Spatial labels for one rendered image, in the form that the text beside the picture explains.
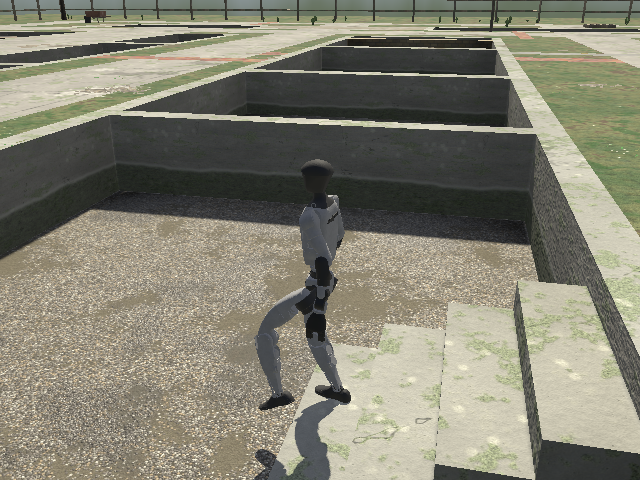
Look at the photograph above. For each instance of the robot left shin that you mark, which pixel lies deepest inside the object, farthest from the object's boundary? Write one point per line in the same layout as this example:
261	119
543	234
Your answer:
269	357

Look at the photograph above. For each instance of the robot right foot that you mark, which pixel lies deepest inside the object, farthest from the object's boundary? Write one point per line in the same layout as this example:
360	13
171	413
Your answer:
327	391

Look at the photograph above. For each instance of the left robot forearm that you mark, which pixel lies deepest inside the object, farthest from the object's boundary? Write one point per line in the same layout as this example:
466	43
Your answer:
322	293

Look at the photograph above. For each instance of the left robot upper arm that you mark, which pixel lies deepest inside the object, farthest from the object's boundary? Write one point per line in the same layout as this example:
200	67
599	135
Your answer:
310	224

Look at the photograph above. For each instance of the right robot upper arm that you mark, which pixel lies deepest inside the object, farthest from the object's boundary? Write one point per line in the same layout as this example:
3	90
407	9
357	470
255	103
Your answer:
341	231

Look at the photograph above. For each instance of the robot left hand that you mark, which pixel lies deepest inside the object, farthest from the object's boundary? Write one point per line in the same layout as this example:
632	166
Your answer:
316	323

